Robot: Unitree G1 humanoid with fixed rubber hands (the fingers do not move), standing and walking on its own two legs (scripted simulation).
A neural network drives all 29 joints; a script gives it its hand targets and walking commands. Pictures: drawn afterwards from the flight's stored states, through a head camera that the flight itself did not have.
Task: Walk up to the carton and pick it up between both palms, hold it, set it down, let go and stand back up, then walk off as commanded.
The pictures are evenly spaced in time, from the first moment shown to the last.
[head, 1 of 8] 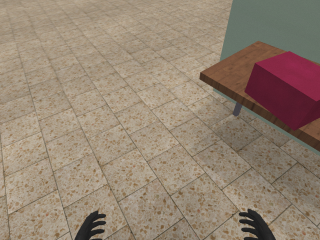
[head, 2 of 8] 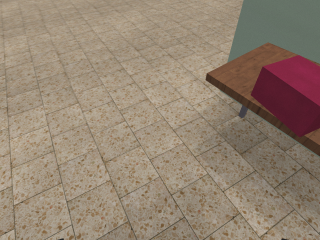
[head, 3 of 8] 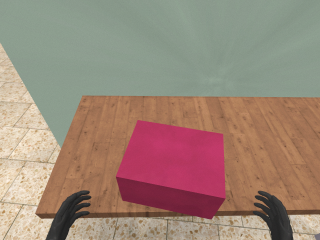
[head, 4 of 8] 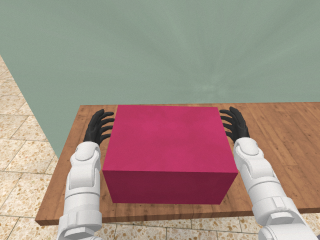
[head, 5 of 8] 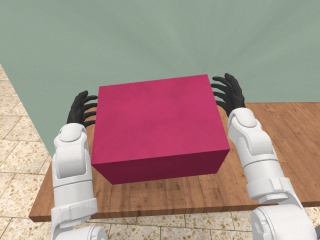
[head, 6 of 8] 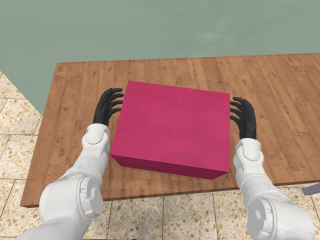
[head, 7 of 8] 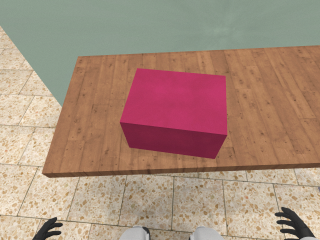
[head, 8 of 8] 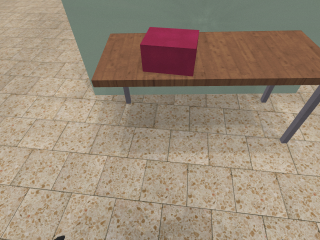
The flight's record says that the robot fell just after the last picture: no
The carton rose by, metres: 0.21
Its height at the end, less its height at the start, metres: +0.00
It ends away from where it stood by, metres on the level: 0.05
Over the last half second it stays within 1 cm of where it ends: yes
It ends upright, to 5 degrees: yes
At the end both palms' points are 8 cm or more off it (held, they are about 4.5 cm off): yes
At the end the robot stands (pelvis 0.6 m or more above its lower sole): yes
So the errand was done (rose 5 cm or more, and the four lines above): yes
